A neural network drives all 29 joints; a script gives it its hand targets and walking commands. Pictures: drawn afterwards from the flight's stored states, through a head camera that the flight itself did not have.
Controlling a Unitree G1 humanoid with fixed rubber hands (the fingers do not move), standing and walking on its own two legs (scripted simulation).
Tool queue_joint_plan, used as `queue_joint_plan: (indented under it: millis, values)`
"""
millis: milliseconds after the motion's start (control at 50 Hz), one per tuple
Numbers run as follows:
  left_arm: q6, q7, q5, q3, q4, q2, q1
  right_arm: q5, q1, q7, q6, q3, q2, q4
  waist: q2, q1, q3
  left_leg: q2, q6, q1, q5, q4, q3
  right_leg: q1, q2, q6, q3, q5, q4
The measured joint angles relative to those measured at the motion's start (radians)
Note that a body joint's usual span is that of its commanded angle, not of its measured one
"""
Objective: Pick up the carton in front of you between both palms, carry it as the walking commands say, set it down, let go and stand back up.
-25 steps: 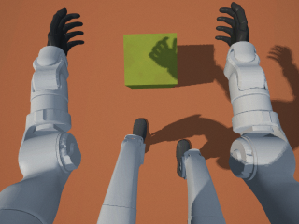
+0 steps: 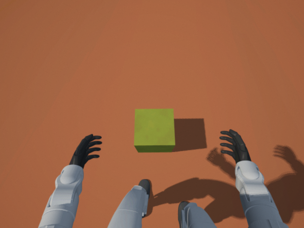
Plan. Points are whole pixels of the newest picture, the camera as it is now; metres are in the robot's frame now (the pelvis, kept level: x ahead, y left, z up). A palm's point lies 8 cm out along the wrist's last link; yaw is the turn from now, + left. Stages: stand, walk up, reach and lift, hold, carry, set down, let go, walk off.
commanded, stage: let go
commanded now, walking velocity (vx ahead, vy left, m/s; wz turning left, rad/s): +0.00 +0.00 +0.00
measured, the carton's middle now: (154, 132) +0.47 +0.06 -0.63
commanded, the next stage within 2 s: stand in 0.74 s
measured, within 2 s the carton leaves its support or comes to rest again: neither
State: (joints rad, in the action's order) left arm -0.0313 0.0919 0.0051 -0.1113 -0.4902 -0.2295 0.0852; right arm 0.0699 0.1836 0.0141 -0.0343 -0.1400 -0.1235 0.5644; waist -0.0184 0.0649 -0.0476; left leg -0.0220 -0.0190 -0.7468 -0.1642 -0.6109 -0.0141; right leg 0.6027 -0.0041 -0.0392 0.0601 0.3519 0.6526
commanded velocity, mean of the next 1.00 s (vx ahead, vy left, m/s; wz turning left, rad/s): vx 0.00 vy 0.00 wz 0.00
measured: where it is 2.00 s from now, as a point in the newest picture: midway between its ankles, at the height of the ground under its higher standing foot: (162, 217)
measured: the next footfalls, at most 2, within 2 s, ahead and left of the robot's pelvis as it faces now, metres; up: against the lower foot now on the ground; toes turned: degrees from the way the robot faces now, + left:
none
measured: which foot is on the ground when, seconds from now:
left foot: down 0.00-1.00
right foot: down 0.00-1.00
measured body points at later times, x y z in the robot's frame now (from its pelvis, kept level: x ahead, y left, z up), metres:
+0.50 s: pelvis +0.04 -0.04 +0.02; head +0.07 -0.04 +0.47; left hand +0.22 +0.19 -0.05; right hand +0.21 -0.28 -0.05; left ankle +0.07 +0.10 -0.72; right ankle -0.03 -0.15 -0.72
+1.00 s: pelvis +0.07 -0.03 +0.01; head +0.08 -0.03 +0.46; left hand +0.16 +0.25 -0.09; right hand +0.18 -0.28 -0.11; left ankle +0.07 +0.10 -0.72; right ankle -0.03 -0.15 -0.72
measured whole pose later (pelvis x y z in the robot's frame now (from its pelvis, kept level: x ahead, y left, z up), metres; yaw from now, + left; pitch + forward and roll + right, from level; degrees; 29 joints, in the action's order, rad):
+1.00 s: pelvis +0.07 -0.03 +0.01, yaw +4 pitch +4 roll +1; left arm 0.03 -0.04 0.02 -0.02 -0.61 -0.28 -0.34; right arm 0.03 -0.33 0.00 0.06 -0.02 -0.25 0.74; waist -0.03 0.01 0.07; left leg -0.05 0.01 -0.38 -0.30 -0.62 -0.07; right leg 0.18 -0.03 0.00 -0.01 0.48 0.58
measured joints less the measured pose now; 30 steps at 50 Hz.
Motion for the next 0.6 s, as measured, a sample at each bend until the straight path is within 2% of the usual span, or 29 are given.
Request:
queue_joint_plan:
  millis: [140, 240, 400, 600]
  values:
    - [0.013, -0.021, -0.013, 0.060, 0.061, 0.021, -0.207, -0.022, -0.199, -0.025, 0.030, 0.046, -0.037, -0.036, 0.014, -0.012, -0.025, 0.004, 0.016, 0.253, 0.001, 0.104, 0.002, -0.250, 0.000, 0.018, 0.003, -0.008, -0.106]
    - [-0.003, -0.023, -0.019, 0.075, 0.078, 0.018, -0.300, -0.029, -0.313, -0.039, 0.020, 0.073, -0.055, -0.073, 0.008, -0.033, -0.027, 0.007, 0.029, 0.401, 0.003, 0.170, 0.002, -0.391, 0.000, 0.032, 0.003, -0.008, -0.161]
    - [-0.054, -0.020, -0.003, 0.065, 0.082, 0.011, -0.321, -0.054, -0.404, -0.063, -0.032, 0.097, -0.082, -0.131, -0.019, -0.063, -0.034, 0.017, 0.047, 0.530, -0.007, 0.207, 0.000, -0.514, 0.009, 0.053, 0.001, 0.005, -0.191]
    - [-0.083, -0.022, 0.010, 0.061, 0.080, 0.012, -0.315, -0.059, -0.401, -0.070, -0.068, 0.107, -0.080, -0.146, -0.024, -0.064, -0.040, 0.022, 0.050, 0.564, -0.027, 0.198, 0.003, -0.554, 0.013, 0.057, 0.005, 0.014, -0.198]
